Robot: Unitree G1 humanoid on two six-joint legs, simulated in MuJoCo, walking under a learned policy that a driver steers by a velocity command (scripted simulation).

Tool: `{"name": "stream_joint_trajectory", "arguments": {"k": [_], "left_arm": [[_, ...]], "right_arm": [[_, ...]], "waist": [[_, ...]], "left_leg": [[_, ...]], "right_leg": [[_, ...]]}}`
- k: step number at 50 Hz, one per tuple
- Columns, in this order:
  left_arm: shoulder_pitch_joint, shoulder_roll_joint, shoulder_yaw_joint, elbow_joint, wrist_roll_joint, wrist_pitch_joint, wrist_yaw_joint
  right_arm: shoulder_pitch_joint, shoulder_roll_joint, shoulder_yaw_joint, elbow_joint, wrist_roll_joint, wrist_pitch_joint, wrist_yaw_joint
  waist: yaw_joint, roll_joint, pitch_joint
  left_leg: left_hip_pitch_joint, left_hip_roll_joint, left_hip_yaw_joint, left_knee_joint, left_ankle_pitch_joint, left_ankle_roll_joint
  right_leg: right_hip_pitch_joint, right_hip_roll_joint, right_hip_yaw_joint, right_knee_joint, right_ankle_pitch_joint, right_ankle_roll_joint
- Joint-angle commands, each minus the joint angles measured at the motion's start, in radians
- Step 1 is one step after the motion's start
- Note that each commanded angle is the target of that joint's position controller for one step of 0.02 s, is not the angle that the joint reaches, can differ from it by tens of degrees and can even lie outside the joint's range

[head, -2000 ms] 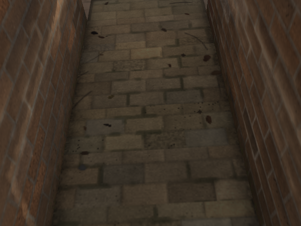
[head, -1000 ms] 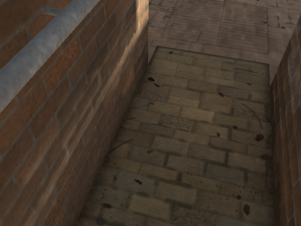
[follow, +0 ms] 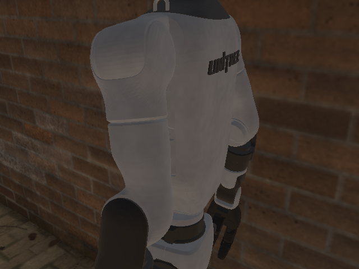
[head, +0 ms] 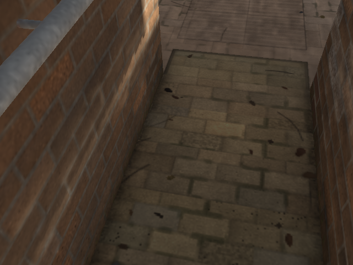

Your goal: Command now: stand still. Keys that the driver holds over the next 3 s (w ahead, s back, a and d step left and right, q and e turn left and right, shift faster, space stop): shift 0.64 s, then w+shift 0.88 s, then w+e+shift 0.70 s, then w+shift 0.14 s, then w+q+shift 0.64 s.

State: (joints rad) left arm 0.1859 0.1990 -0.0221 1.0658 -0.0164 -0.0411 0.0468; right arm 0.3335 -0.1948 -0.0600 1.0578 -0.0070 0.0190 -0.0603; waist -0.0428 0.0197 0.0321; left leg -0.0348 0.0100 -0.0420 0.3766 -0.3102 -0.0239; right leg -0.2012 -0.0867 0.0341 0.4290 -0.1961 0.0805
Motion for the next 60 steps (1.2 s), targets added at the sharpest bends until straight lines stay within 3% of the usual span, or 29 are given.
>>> {"name": "stream_joint_trajectory", "arguments": {"k": [1, 6, 9, 10, 11, 22, 24, 32, 33, 34, 35, 36, 37, 39, 41, 42, 43, 44, 45, 46, 47, 48, 49, 50, 51, 52, 54, 57, 60], "left_arm": [[0.009, 0.115, 0.017, -0.032, 0.001, -0.007, 0.003], [0.006, 0.118, 0.015, -0.034, 0.002, -0.007, 0.003], [0.019, 0.143, 0.032, -0.026, 0.0, -0.006, 0.017], [0.029, 0.118, 0.03, -0.02, 0.015, 0.003, 0.025], [0.032, 0.109, 0.03, -0.016, 0.015, 0.009, 0.028], [0.047, 0.109, 0.042, 0.007, 0.01, 0.013, 0.026], [0.052, 0.113, 0.047, 0.017, 0.002, 0.019, 0.034], [0.068, 0.105, 0.053, 0.039, 0.006, 0.023, 0.035], [0.072, 0.106, 0.056, 0.038, 0.008, 0.025, 0.033], [0.047, 0.11, 0.066, 0.027, 0.012, 0.034, 0.031], [-0.042, 0.123, 0.08, -0.006, 0.021, 0.042, 0.016], [-0.187, 0.103, 0.076, -0.088, 0.024, 0.038, 0.006], [-0.254, 0.09, 0.074, -0.129, 0.031, 0.024, -0.001], [-0.202, 0.063, 0.071, -0.13, 0.028, -0.013, -0.018], [-0.17, 0.065, 0.072, -0.146, 0.027, -0.033, -0.041], [-0.164, 0.067, 0.068, -0.159, 0.025, -0.037, -0.049], [-0.192, 0.069, 0.052, -0.181, 0.007, -0.046, -0.073], [-0.159, 0.063, 0.05, -0.182, 0.006, -0.037, -0.077], [-0.097, 0.063, 0.048, -0.163, 0.009, -0.026, -0.076], [0.023, 0.09, 0.058, -0.117, 0.017, -0.02, -0.073], [0.182, 0.142, 0.078, -0.063, 0.032, -0.025, -0.064], [0.326, 0.248, 0.104, -0.03, 0.061, -0.044, -0.055], [0.448, 0.338, 0.111, -0.022, 0.05, -0.052, -0.051], [0.327, 0.273, 0.094, -0.04, 0.042, -0.041, -0.059], [0.211, 0.207, 0.083, -0.102, 0.046, -0.037, -0.054], [0.156, 0.186, 0.079, -0.128, 0.046, -0.039, -0.049], [0.147, 0.133, 0.055, -0.15, 0.039, -0.053, -0.033], [0.221, 0.146, 0.052, -0.158, 0.017, -0.071, -0.018], [0.305, 0.134, 0.046, -0.139, -0.008, -0.083, -0.019]], "right_arm": [[0.065, -0.086, -0.013, -0.014, 0.0, -0.004, -0.002], [0.061, -0.088, -0.012, -0.011, 0.0, -0.005, -0.002], [0.067, -0.084, -0.018, -0.006, -0.006, -0.027, -0.011], [0.09, -0.066, -0.01, 0.001, -0.003, -0.033, -0.016], [0.082, -0.07, -0.011, 0.001, -0.002, -0.035, -0.018], [0.09, -0.062, -0.011, -0.003, -0.004, -0.042, -0.022], [0.088, -0.056, -0.01, 0.002, -0.001, -0.045, -0.024], [0.098, -0.043, -0.005, 0.016, 0.001, -0.056, -0.024], [0.119, -0.071, -0.018, 0.022, 0.002, -0.052, -0.023], [0.144, -0.125, -0.04, 0.023, 0.007, -0.037, -0.02], [0.202, -0.156, -0.053, 0.012, -0.005, -0.019, -0.012], [0.269, -0.18, -0.065, 0.022, -0.01, -0.022, -0.007], [0.283, -0.155, -0.064, 0.021, -0.01, -0.036, -0.008], [0.264, -0.135, -0.062, 0.028, -0.026, -0.073, -0.005], [0.197, -0.153, -0.064, 0.004, -0.026, -0.103, 0.003], [0.149, -0.167, -0.069, -0.012, -0.027, -0.111, 0.006], [0.059, -0.162, -0.061, -0.044, -0.03, -0.108, 0.022], [0.009, -0.171, -0.066, -0.078, -0.004, -0.113, 0.051], [-0.018, -0.193, -0.069, -0.094, 0.007, -0.119, 0.061], [-0.032, -0.198, -0.068, -0.103, 0.006, -0.115, 0.067], [-0.001, -0.159, -0.05, -0.109, -0.007, -0.115, 0.072], [0.001, -0.067, -0.017, -0.126, -0.023, -0.115, 0.08], [-0.018, -0.003, 0.003, -0.173, -0.023, -0.118, 0.089], [-0.033, 0.013, 0.012, -0.174, -0.047, -0.113, 0.095], [-0.031, -0.045, -0.004, -0.167, -0.049, -0.106, 0.104], [-0.013, -0.063, -0.009, -0.156, -0.048, -0.099, 0.104], [0.007, -0.067, -0.008, -0.131, -0.046, -0.068, 0.108], [-0.122, -0.067, -0.01, -0.162, -0.03, -0.033, 0.112], [-0.282, -0.042, -0.001, -0.215, -0.025, -0.036, 0.121]], "waist": [[0.002, -0.027, 0.025], [0.002, -0.026, 0.028], [0.016, -0.04, 0.024], [0.016, -0.057, 0.017], [0.022, -0.042, 0.033], [0.02, -0.009, 0.035], [0.027, -0.014, 0.037], [0.031, -0.021, 0.033], [0.019, 0.015, 0.009], [0.0, 0.071, 0.035], [-0.061, 0.124, 0.102], [-0.132, 0.196, 0.222], [-0.137, 0.193, 0.277], [-0.096, 0.146, 0.217], [-0.043, 0.098, 0.139], [-0.021, 0.094, 0.11], [-0.007, 0.144, 0.1], [0.032, 0.162, 0.066], [0.063, 0.161, 0.047], [0.116, 0.082, 0.009], [0.169, -0.042, -0.071], [0.222, -0.306, -0.114], [0.232, -0.544, -0.134], [0.147, -0.415, -0.04], [0.085, -0.234, 0.003], [0.048, -0.129, -0.009], [0.011, -0.101, -0.009], [0.015, -0.1, 0.104], [0.048, -0.085, 0.157]], "left_leg": [[-0.15, 0.048, 0.001, -0.084, 0.177, 0.061], [-0.15, 0.05, 0.001, -0.087, 0.176, 0.064], [-0.152, 0.049, 0.002, -0.074, 0.176, 0.067], [-0.17, 0.064, -0.009, -0.091, 0.161, 0.067], [-0.182, 0.06, -0.009, -0.092, 0.142, 0.065], [-0.178, 0.063, -0.01, -0.086, 0.167, 0.067], [-0.183, 0.06, -0.007, -0.085, 0.174, 0.065], [-0.174, 0.066, -0.014, -0.089, 0.207, 0.072], [-0.155, 0.058, -0.031, -0.118, -0.022, 0.094], [-0.148, 0.068, -0.084, -0.143, -0.36, 0.141], [-0.123, 0.147, -0.213, -0.231, -0.599, 0.201], [-0.116, 0.232, -0.338, -0.314, -0.676, 0.27], [-0.091, 0.275, -0.382, -0.333, -0.574, 0.299], [0.065, 0.289, -0.381, -0.286, -0.364, 0.316], [0.088, 0.308, -0.385, -0.258, -0.324, 0.309], [0.061, 0.315, -0.349, -0.261, -0.304, 0.291], [-0.006, 0.27, -0.258, -0.278, -0.237, 0.255], [-0.14, 0.205, -0.169, -0.274, -0.146, 0.22], [-0.25, 0.198, -0.13, -0.262, -0.125, 0.22], [-0.337, 0.166, -0.083, -0.162, -0.082, 0.211], [-0.398, 0.095, -0.025, 0.075, 0.025, 0.202], [-0.504, -0.013, 0.083, 0.468, -0.001, 0.173], [-0.723, -0.134, -0.006, 0.837, -0.193, 0.166], [-0.82, -0.118, -0.144, 1.064, -0.084, 0.198], [-0.834, -0.063, -0.143, 1.104, 0.057, 0.219], [-0.806, -0.016, -0.136, 1.046, 0.147, 0.212], [-0.711, 0.003, -0.137, 0.918, 0.177, 0.172], [-0.715, -0.025, -0.125, 0.79, 0.225, 0.099], [-0.794, -0.048, -0.081, 0.612, 0.301, 0.052]], "right_leg": [[0.098, -0.026, -0.006, -0.03, 0.219, -0.062], [0.094, -0.025, -0.006, -0.03, 0.217, -0.058], [0.105, -0.031, -0.008, -0.02, 0.251, -0.057], [0.123, -0.037, -0.011, -0.023, 0.238, -0.06], [0.118, -0.036, -0.009, -0.024, 0.227, -0.06], [0.114, -0.04, -0.017, -0.027, 0.248, -0.058], [0.128, -0.048, -0.012, -0.039, 0.285, -0.061], [0.156, -0.05, -0.016, -0.065, 0.281, -0.049], [0.135, -0.006, -0.059, -0.024, 0.083, -0.061], [0.042, 0.074, -0.126, 0.08, -0.211, -0.087], [-0.15, 0.111, -0.157, 0.2, -0.345, -0.11], [-0.343, 0.08, -0.134, 0.318, -0.352, -0.11], [-0.459, 0.028, -0.077, 0.417, -0.288, -0.115], [-0.597, -0.018, -0.006, 0.521, -0.206, -0.13], [-0.608, -0.037, 0.039, 0.518, -0.191, -0.13], [-0.579, -0.039, 0.038, 0.493, -0.19, -0.129], [-0.483, -0.034, 0.036, 0.375, -0.14, -0.127], [-0.272, -0.004, -0.014, 0.281, -0.115, -0.14], [-0.093, 0.039, -0.072, 0.235, -0.072, -0.136], [0.093, 0.077, -0.119, 0.185, -0.022, -0.131], [0.28, 0.107, -0.129, 0.156, -0.083, -0.125], [0.362, -0.074, 0.097, 0.003, -0.358, -0.133], [0.357, -0.278, 0.635, -0.269, -0.897, -0.179], [0.23, -0.269, 0.729, -0.282, -0.931, -0.196], [0.149, -0.251, 0.598, -0.213, -0.79, -0.175], [0.121, -0.203, 0.462, -0.189, -0.657, -0.173], [0.06, -0.169, 0.353, -0.229, -0.525, -0.192], [-0.021, -0.145, 0.247, -0.3, -0.402, -0.204], [0.043, -0.13, 0.146, -0.336, -0.239, -0.215]]}}
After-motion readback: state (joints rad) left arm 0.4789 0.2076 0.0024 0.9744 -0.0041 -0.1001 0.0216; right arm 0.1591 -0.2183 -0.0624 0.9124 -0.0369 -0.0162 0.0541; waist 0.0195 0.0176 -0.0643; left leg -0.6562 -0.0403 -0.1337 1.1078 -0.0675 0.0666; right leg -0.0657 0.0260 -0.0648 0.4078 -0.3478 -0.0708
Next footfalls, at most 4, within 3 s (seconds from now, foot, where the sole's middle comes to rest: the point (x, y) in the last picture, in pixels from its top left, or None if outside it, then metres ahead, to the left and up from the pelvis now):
0.94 right None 0.18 -0.15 -0.78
1.46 left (183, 244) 0.61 0.01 -0.78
1.96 right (213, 146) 1.10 -0.17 -0.78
2.34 left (207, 103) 1.41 -0.17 -0.78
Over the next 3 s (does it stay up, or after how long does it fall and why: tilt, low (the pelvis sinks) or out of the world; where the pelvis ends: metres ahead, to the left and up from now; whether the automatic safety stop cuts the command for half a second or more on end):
stays up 1.67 -0.51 -0.02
